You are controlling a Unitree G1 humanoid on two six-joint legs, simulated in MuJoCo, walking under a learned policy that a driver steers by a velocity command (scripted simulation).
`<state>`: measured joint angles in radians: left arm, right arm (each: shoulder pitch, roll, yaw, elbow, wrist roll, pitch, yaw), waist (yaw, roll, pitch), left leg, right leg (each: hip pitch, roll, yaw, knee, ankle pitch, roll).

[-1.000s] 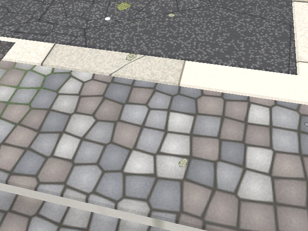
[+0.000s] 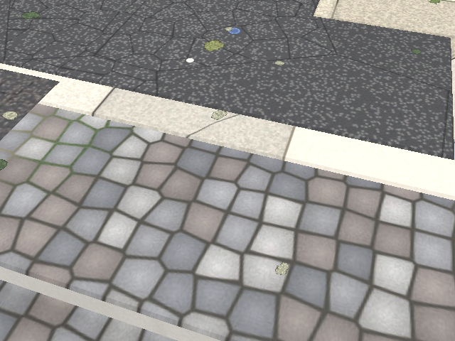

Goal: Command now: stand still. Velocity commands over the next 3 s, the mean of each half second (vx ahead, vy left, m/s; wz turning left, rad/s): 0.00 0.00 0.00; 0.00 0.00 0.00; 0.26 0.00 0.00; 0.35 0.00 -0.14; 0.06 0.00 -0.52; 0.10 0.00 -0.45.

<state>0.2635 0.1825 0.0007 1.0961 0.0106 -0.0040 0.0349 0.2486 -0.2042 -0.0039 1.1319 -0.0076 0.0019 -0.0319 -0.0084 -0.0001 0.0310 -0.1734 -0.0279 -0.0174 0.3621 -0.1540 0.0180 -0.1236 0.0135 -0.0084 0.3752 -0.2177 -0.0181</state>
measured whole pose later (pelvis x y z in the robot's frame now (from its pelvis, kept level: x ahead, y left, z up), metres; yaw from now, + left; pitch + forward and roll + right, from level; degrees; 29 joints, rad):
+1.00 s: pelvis +0.02 -0.01 +0.00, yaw -1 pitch -1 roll +0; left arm 0.33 0.13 0.00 1.15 0.01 -0.02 0.05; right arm 0.29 -0.14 0.00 1.18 -0.01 -0.01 -0.05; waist 0.00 0.00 0.03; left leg -0.17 -0.01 -0.02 0.39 -0.20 0.00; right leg -0.12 0.03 0.00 0.39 -0.25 -0.03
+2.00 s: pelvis +0.43 -0.03 +0.02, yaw -6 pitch +2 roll -1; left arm 0.07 0.19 0.03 0.89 0.01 -0.02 0.01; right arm 0.24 -0.21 -0.04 0.93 -0.01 -0.08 0.01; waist 0.00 -0.01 0.11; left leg -0.33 -0.04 -0.05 1.50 -0.27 0.02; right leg -0.77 0.11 -0.17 1.05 -0.33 -0.18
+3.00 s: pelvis +0.70 -0.01 +0.11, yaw -36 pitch +2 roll +0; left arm 0.36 0.27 0.05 0.76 0.03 -0.01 0.01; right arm 0.22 -0.27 -0.03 0.66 -0.02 -0.01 -0.02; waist 0.01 -0.02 -0.02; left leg -0.29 -0.07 -0.05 0.55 -0.28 0.05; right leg -0.28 0.18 0.27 0.86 -0.49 -0.05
